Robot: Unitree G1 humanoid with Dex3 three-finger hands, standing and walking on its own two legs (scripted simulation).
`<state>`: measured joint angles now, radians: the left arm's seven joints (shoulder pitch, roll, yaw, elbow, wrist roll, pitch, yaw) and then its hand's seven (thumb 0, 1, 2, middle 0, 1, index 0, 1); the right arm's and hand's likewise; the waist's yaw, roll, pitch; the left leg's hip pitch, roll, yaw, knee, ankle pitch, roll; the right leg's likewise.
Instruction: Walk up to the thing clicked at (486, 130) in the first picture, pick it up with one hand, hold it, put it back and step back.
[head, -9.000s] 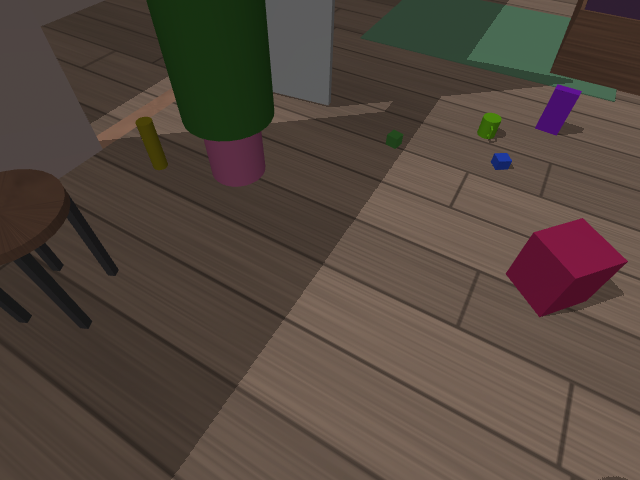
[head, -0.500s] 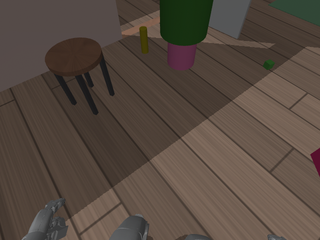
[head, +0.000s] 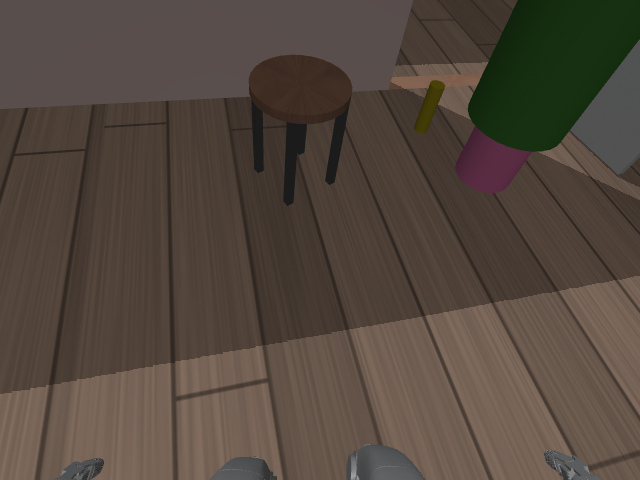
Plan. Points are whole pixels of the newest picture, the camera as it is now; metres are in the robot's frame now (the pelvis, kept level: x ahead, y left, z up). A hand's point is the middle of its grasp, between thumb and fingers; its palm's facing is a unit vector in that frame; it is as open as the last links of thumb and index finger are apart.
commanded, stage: walk up
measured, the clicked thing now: out of the picture +0.72 -1.92 -0.71
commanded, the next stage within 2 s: none
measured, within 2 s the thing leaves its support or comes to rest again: neither
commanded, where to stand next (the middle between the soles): +0.09 -0.01 m, yaw +48 degrees
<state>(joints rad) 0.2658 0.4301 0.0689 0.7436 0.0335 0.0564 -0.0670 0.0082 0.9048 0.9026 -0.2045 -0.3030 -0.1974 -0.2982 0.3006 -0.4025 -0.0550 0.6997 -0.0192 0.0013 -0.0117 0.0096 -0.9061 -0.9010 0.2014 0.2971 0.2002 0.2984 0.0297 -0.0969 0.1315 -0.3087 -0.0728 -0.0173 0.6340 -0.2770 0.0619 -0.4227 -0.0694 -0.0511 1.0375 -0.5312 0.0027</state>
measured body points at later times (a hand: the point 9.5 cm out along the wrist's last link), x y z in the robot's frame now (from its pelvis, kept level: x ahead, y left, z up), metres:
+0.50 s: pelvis -0.01 -0.07 +0.01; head +0.04 -0.09 +0.46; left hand -0.05 +0.26 -0.06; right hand +0.20 -0.33 -0.11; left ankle -0.04 +0.10 -0.64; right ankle +0.07 -0.16 -0.72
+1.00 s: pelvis +0.01 -0.05 +0.00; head +0.02 +0.00 +0.45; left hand -0.13 +0.23 -0.14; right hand +0.27 -0.26 -0.08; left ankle -0.04 +0.06 -0.72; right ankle +0.16 -0.14 -0.68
